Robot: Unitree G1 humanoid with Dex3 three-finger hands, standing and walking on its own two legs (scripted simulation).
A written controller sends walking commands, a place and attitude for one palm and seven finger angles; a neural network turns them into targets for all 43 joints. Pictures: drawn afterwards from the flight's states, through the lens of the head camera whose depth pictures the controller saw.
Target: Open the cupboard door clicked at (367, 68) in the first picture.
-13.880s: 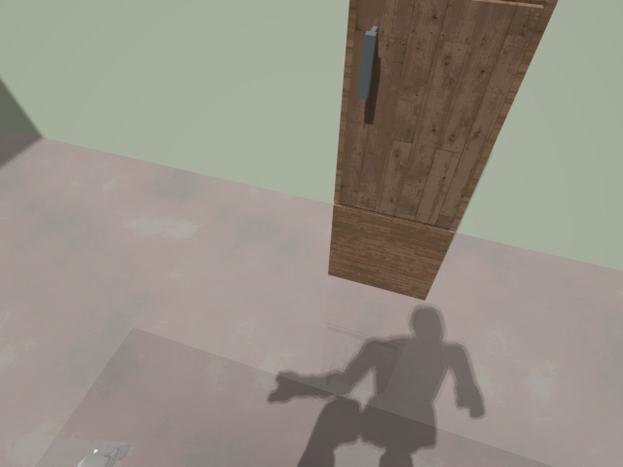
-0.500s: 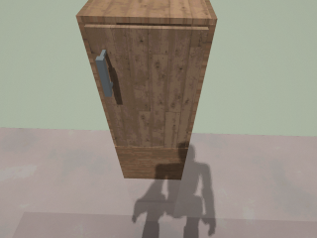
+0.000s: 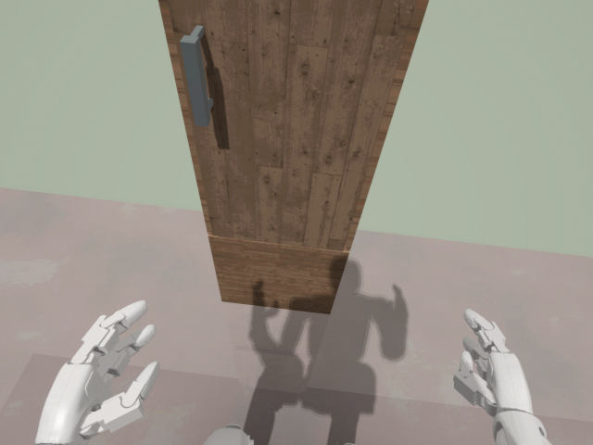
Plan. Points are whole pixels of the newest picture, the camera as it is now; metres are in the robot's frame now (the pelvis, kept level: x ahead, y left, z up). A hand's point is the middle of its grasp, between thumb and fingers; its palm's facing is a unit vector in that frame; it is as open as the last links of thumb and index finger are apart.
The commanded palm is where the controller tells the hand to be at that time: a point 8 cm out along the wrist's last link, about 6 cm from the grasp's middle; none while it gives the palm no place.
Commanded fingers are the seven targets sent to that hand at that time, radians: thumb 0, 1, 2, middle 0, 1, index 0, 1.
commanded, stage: raise the hand with hooked fingers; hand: left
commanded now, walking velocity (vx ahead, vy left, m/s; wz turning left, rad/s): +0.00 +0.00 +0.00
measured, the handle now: (200, 77) +0.60 +0.22 +0.17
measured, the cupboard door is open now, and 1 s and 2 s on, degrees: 0 0 0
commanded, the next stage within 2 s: move the hooked fingers beside the handle in 1.66 s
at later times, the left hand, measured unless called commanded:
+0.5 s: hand (83, 300) +0.24 +0.26 +0.11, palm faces +0.07 -1.00 -0.07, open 11.7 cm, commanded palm +0.21 +0.30 +0.11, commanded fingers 0.00 -0.22 0.42 -0.28 -1.02 -0.28 -1.02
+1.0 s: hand (42, 234) +0.28 +0.30 +0.16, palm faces +0.03 -1.00 -0.06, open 13.9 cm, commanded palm +0.25 +0.35 +0.18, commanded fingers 0.00 -0.50 0.30 -0.30 -1.20 -0.30 -1.20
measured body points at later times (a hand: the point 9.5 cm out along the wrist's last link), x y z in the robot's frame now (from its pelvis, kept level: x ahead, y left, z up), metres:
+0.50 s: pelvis +0.00 +0.02 +0.02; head +0.03 +0.01 +0.47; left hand +0.23 +0.31 +0.11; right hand +0.12 -0.24 -0.07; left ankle +0.03 +0.13 -0.68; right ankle +0.01 -0.10 -0.68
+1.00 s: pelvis +0.01 +0.04 +0.04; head +0.01 +0.04 +0.49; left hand +0.27 +0.36 +0.17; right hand +0.21 -0.17 -0.02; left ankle +0.03 +0.13 -0.68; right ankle +0.01 -0.10 -0.68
